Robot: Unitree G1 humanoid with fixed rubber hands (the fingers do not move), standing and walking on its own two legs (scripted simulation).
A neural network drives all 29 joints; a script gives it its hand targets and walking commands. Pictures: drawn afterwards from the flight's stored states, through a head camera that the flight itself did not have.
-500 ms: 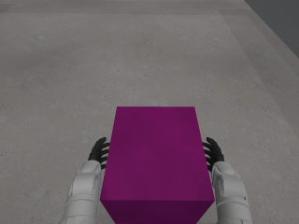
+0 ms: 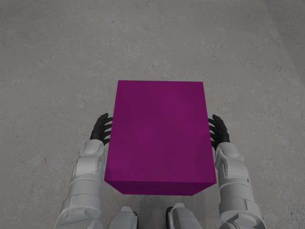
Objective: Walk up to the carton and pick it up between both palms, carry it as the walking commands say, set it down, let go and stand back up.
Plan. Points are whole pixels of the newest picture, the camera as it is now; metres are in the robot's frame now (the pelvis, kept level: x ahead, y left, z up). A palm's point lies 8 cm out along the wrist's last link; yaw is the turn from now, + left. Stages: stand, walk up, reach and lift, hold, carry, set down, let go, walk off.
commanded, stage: set down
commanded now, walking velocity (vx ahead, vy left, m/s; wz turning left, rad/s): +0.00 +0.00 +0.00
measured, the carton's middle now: (158, 143) +0.37 -0.02 -0.13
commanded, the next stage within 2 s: none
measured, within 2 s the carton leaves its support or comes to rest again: neither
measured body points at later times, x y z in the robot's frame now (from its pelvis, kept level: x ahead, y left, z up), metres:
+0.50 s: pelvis -0.01 -0.01 -0.07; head +0.18 -0.02 +0.34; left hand +0.40 +0.14 -0.14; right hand +0.39 -0.20 -0.14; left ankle +0.04 +0.12 -0.69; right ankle +0.06 -0.12 -0.69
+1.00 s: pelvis -0.03 +0.00 -0.14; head +0.21 -0.01 +0.24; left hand +0.43 +0.14 -0.23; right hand +0.42 -0.20 -0.23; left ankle +0.04 +0.12 -0.69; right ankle +0.06 -0.12 -0.69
